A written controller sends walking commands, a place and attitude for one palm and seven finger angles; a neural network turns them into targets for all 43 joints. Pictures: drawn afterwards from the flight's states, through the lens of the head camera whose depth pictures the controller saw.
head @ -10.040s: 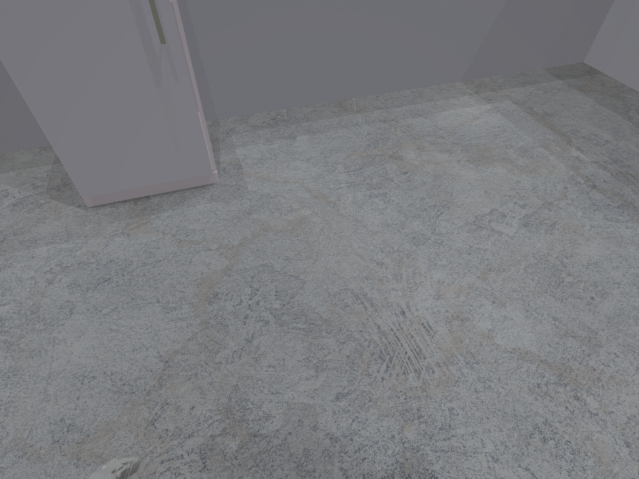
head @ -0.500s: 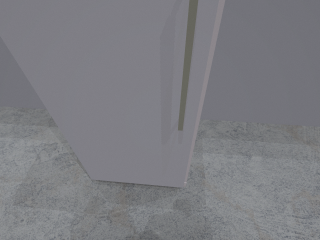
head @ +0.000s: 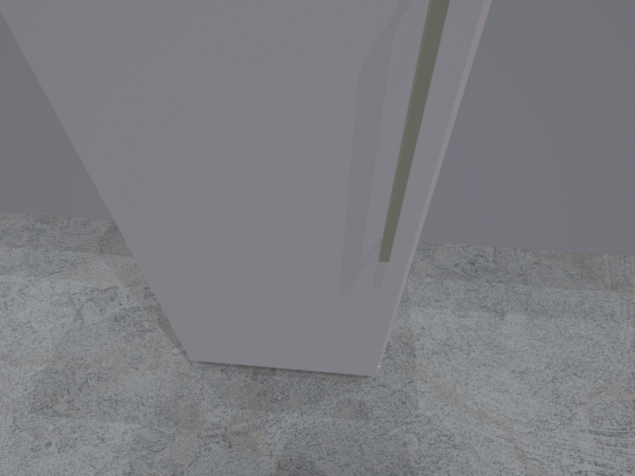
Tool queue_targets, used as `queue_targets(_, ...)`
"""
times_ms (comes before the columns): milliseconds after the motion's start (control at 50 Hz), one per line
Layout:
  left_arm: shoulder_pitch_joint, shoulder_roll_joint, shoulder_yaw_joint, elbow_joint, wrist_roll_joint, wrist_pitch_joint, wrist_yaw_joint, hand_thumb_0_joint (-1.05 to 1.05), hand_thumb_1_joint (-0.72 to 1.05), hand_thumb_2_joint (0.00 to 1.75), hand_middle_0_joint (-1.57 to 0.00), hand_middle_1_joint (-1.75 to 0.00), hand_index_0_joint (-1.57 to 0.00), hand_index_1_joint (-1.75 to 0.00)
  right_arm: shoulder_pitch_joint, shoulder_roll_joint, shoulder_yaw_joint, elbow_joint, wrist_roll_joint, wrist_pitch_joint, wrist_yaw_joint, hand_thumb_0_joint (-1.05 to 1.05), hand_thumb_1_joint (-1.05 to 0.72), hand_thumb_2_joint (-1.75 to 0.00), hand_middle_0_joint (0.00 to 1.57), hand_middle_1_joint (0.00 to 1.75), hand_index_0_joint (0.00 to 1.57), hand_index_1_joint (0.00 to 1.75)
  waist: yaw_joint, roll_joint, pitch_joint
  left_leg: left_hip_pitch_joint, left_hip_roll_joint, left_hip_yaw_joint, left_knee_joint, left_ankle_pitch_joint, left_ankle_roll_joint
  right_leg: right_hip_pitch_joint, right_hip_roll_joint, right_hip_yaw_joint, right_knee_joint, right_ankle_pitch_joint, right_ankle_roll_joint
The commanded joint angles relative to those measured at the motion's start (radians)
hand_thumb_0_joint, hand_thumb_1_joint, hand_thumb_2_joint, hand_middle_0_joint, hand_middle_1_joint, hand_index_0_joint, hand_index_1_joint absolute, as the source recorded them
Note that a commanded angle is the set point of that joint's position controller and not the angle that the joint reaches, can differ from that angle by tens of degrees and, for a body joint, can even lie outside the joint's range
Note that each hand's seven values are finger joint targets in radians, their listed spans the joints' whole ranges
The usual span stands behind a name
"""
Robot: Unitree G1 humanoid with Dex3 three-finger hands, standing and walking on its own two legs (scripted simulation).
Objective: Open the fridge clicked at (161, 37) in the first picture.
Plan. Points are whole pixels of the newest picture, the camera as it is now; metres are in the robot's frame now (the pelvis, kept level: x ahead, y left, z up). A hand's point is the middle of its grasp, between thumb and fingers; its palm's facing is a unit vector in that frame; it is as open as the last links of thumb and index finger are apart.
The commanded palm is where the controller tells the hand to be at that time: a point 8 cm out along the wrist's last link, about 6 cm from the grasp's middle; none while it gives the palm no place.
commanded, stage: shuffle to correct the standing spot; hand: right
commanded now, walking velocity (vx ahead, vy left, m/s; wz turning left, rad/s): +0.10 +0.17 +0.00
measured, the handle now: (407, 136) +0.51 -0.08 +0.18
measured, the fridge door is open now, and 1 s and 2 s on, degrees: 0 0 0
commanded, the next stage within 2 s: come to a stop and stand still in 0.36 s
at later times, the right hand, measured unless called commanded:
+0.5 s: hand out of the picture +0.09 -0.12 -0.17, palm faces +0.04 +0.99 -0.15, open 7.3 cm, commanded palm none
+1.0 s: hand out of the picture +0.09 -0.10 -0.19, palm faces +0.15 +0.97 -0.21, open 7.3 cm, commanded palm none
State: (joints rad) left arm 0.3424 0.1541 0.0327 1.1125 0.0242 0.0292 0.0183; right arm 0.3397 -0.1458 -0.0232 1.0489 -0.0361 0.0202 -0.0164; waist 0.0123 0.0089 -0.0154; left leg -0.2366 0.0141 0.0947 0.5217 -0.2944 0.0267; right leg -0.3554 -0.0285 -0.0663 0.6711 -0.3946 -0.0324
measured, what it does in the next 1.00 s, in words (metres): steps to the left: right foot, then left foot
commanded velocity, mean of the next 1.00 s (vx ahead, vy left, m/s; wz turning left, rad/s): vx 0.01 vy -0.01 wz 0.00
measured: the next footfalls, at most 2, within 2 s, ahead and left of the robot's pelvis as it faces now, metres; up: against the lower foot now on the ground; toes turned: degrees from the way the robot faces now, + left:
right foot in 0.20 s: +0.06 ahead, -0.07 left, +0.00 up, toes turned -10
left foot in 0.60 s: +0.16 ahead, +0.26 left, +0.00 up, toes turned +5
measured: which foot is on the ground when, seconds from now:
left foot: down 0.00-0.20, up 0.22-0.58, down 0.60-1.00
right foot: up 0.00-0.18, down 0.20-0.60, up 0.62-0.98, down 1.00-1.00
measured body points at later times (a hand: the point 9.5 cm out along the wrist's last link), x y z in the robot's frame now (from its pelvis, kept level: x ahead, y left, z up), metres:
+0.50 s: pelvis +0.06 +0.07 +0.01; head +0.09 +0.04 +0.46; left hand +0.03 +0.28 -0.14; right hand +0.09 -0.17 -0.16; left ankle +0.09 +0.24 -0.67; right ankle +0.02 -0.06 -0.73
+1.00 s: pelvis +0.04 +0.10 -0.01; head +0.06 +0.08 +0.43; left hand +0.16 +0.35 -0.14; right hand +0.08 -0.15 -0.17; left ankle +0.12 +0.25 -0.73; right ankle +0.03 +0.00 -0.74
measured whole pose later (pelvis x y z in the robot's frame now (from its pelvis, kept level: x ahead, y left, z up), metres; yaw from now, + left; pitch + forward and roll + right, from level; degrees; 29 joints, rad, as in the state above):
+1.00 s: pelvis +0.04 +0.10 -0.01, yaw -4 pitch +0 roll +0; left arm 0.16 0.20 0.05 0.94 0.01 0.01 0.00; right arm 0.20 -0.22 -0.07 0.95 -0.03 0.04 -0.03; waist -0.03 0.06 0.04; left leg -0.42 0.13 0.10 0.63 -0.22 -0.04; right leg -0.30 -0.01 -0.07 0.62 -0.35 0.01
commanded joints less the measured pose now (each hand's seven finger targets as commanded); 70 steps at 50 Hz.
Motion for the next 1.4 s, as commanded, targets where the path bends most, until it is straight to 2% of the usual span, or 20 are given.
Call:
queue_targets(0,-0.051,0.035,0.014,-0.084,0.004,-0.021,0.002,0.00,0.90,0.90,-0.20,-0.30,-0.20,-0.30,0.062,-0.101,-0.024,-0.023,0.003,-0.025,-0.018,0.00,-0.90,-0.90,0.20,0.30,0.20,0.30,-0.011,0.124,0.159,-0.067,0.240,-0.257,-0.346,-0.123,0.168,-0.176,-0.025,-0.009,0.311,-0.045,-0.003)
queue_targets(140,0.079,-0.006,0.000,-0.049,-0.001,-0.052,0.017,0.00,0.90,0.90,-0.20,-0.30,-0.20,-0.30,0.094,-0.085,-0.017,-0.007,0.008,-0.021,-0.010,0.00,-0.90,-0.90,0.20,0.30,0.20,0.30,0.020,0.044,0.046,-0.046,0.127,-0.099,-0.088,0.162,0.113,0.151,-0.030,-0.079,-0.185,0.149,0.015)
queue_targets(160,0.129,0.049,0.011,-0.034,0.001,-0.060,0.026,0.00,0.90,0.90,-0.20,-0.30,-0.20,-0.30,0.101,-0.056,-0.014,-0.016,0.013,-0.018,-0.004,0.00,-0.90,-0.90,0.20,0.30,0.20,0.30,0.035,-0.068,0.014,-0.129,0.083,-0.066,0.047,0.125,0.071,0.282,-0.130,0.039,-0.264,0.224,-0.015)
queue_targets(180,0.189,0.149,0.032,-0.030,0.007,-0.065,0.038,0.00,0.90,0.90,-0.20,-0.30,-0.20,-0.30,0.122,-0.016,-0.009,-0.030,0.015,-0.018,0.003,0.00,-0.90,-0.90,0.20,0.30,0.20,0.30,0.049,-0.284,-0.024,-0.329,0.009,0.013,0.239,-0.112,0.006,0.404,-0.385,0.384,-0.342,0.347,-0.122)
queue_targets(200,0.221,0.190,0.045,-0.026,0.007,-0.054,0.046,0.00,0.90,0.90,-0.20,-0.30,-0.20,-0.30,0.054,-0.059,-0.015,-0.059,0.000,-0.013,0.007,0.00,-0.90,-0.90,0.20,0.30,0.20,0.30,0.076,-0.226,0.001,-0.409,0.003,-0.027,0.442,-0.289,-0.004,0.393,-0.511,0.502,-0.390,0.414,-0.218)
queue_targets(340,0.081,0.113,0.019,-0.051,0.006,-0.085,0.053,0.00,0.90,0.90,-0.20,-0.30,-0.20,-0.30,-0.013,-0.031,-0.037,-0.048,-0.006,0.018,0.034,0.00,-0.90,-0.90,0.20,0.30,0.20,0.30,-0.004,-0.127,0.093,-0.357,0.059,-0.076,0.636,0.010,-0.055,0.153,-0.302,0.085,-0.378,0.630,-0.107)
queue_targets(500,0.057,0.169,0.047,-0.070,0.021,-0.050,0.028,0.00,0.90,0.90,-0.20,-0.30,-0.20,-0.30,-0.113,-0.029,-0.038,-0.095,0.013,-0.001,0.029,0.00,-0.90,-0.90,0.20,0.30,0.20,0.30,0.013,-0.243,0.067,-0.151,0.032,0.029,0.160,-0.019,-0.071,0.133,-0.253,0.039,-0.280,0.512,-0.067)
queue_targets(540,0.057,0.143,0.042,-0.069,0.012,-0.046,0.014,0.00,0.90,0.90,-0.20,-0.30,-0.20,-0.30,-0.003,-0.076,-0.045,-0.058,0.013,-0.038,0.017,0.00,-0.90,-0.90,0.20,0.30,0.20,0.30,-0.039,-0.141,0.002,0.058,0.020,0.033,-0.069,0.164,-0.076,0.093,-0.156,0.001,-0.134,0.380,0.000)
queue_targets(580,0.103,0.022,0.018,-0.105,-0.012,-0.042,0.001,0.00,0.90,0.90,-0.20,-0.30,-0.20,-0.30,0.075,-0.273,-0.081,-0.041,0.008,-0.064,-0.006,0.00,-0.90,-0.90,0.20,0.30,0.20,0.30,-0.052,0.320,-0.160,0.268,0.390,-0.318,-0.090,0.702,0.023,-0.089,-0.025,-0.038,0.173,-0.208,0.070)
queue_targets(620,0.065,0.026,0.025,-0.124,-0.015,-0.028,0.011,0.00,0.90,0.90,-0.20,-0.30,-0.20,-0.30,0.010,-0.255,-0.064,-0.074,0.007,-0.046,-0.007,0.00,-0.90,-0.90,0.20,0.30,0.20,0.30,-0.044,0.192,-0.076,0.116,0.408,-0.268,-0.085,0.810,0.114,-0.084,-0.035,0.053,0.292,-0.252,0.052)
queue_targets(660,0.032,0.056,0.028,-0.107,-0.010,-0.008,0.012,0.00,0.90,0.90,-0.20,-0.30,-0.20,-0.30,-0.043,-0.225,-0.067,-0.077,0.009,-0.049,-0.020,0.00,-0.90,-0.90,0.20,0.30,0.20,0.30,-0.043,0.352,-0.043,0.118,0.374,-0.285,-0.077,0.915,0.117,-0.162,-0.028,0.050,0.446,-0.199,0.074)
queue_targets(740,-0.027,0.086,0.039,-0.121,-0.009,0.018,-0.011,0.00,0.90,0.90,-0.20,-0.30,-0.20,-0.30,-0.102,-0.224,-0.074,-0.111,0.008,-0.028,-0.034,0.00,-0.90,-0.90,0.20,0.30,0.20,0.30,-0.037,0.177,-0.036,0.011,0.361,-0.198,-0.127,0.631,0.131,-0.141,-0.013,0.053,0.505,-0.056,0.093)
queue_targets(920,0.001,0.064,0.027,-0.155,-0.011,-0.007,-0.021,0.00,0.90,0.90,-0.20,-0.30,-0.20,-0.30,-0.157,-0.240,-0.079,-0.150,0.000,0.001,-0.026,0.00,-0.90,-0.90,0.20,0.30,0.20,0.30,0.003,0.165,-0.035,-0.171,0.288,-0.197,-0.115,0.054,0.081,0.184,0.030,-0.025,-0.110,0.085,0.063)
queue_targets(940,0.043,0.080,0.029,-0.145,-0.014,-0.015,-0.016,0.00,0.90,0.90,-0.20,-0.30,-0.20,-0.30,-0.156,-0.200,-0.069,-0.155,0.004,0.008,-0.024,0.00,-0.90,-0.90,0.20,0.30,0.20,0.30,0.022,0.073,-0.046,-0.222,0.220,-0.145,-0.022,-0.032,0.040,0.281,0.011,-0.010,-0.242,0.131,0.062)
queue_targets(980,0.003,0.222,0.049,-0.185,0.004,-0.017,-0.005,0.00,0.90,0.90,-0.20,-0.30,-0.20,-0.30,-0.163,-0.089,-0.042,-0.179,0.013,0.024,-0.018,0.00,-0.90,-0.90,0.20,0.30,0.20,0.30,0.027,-0.380,0.053,-0.327,0.028,-0.026,0.317,-0.283,-0.061,0.087,-0.305,0.398,-0.498,0.014,-0.066)
queue_targets(1000,-0.061,0.215,0.041,-0.209,0.013,-0.013,-0.004,0.00,0.90,0.90,-0.20,-0.30,-0.20,-0.30,-0.168,-0.113,-0.046,-0.173,0.013,0.022,-0.013,0.00,-0.90,-0.90,0.20,0.30,0.20,0.30,0.010,-0.279,0.083,-0.262,0.054,-0.102,0.418,-0.217,-0.043,-0.038,-0.326,0.389,-0.513,-0.047,-0.133)
queue_targets(1100,-0.064,0.129,0.012,-0.176,0.003,-0.052,0.013,0.00,0.90,0.90,-0.20,-0.30,-0.20,-0.30,-0.065,-0.098,-0.038,-0.065,0.001,0.001,0.009,0.00,-0.90,-0.90,0.20,0.30,0.20,0.30,-0.017,-0.087,0.061,-0.306,0.038,-0.115,0.538,-0.019,-0.050,0.138,-0.213,0.256,-0.498,0.047,-0.097)
queue_targets(1280,0.053,0.131,0.012,-0.089,0.009,-0.052,0.028,0.00,0.90,0.90,-0.20,-0.30,-0.20,-0.30,-0.081,-0.050,-0.011,-0.043,0.014,-0.006,0.007,0.00,-0.90,-0.90,0.20,0.30,0.20,0.30,0.028,-0.128,0.032,-0.155,0.038,-0.067,0.170,-0.167,-0.053,0.253,-0.250,0.244,-0.426,0.372,-0.139)
queue_targets(1360,-0.094,0.180,0.014,-0.110,-0.021,-0.059,0.014,0.00,0.90,0.90,-0.20,-0.30,-0.20,-0.30,0.112,-0.082,0.007,0.067,0.005,-0.039,-0.044,0.00,-0.90,-0.90,0.20,0.30,0.20,0.30,-0.074,-0.053,0.046,-0.008,0.078,-0.141,-0.135,0.138,-0.018,0.129,-0.163,0.092,-0.138,0.403,-0.038)
queue_targets(1380,-0.073,0.077,-0.005,-0.144,-0.013,-0.047,-0.005,0.00,0.90,0.90,-0.20,-0.30,-0.20,-0.30,0.067,-0.118,0.011,0.017,0.014,-0.049,-0.038,0.00,-0.90,-0.90,0.20,0.30,0.20,0.30,-0.028,0.064,0.080,-0.052,0.139,-0.259,-0.250,-0.126,0.021,0.010,-0.048,0.036,-0.087,0.029,0.008)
